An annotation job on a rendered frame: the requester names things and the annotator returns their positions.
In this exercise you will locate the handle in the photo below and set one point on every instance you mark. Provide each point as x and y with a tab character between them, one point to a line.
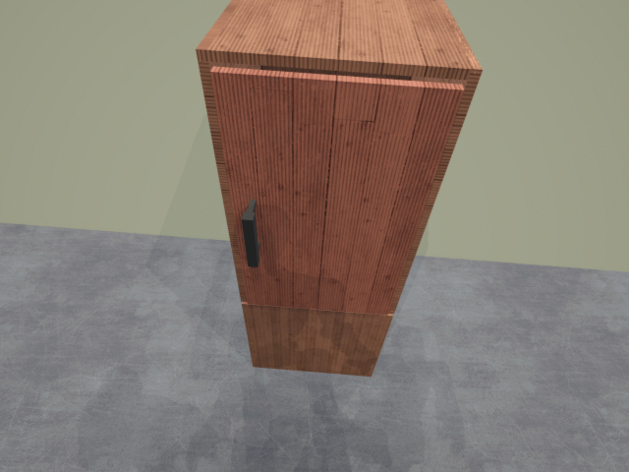
250	234

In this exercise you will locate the cupboard door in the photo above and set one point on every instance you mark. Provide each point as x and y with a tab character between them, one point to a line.
341	169

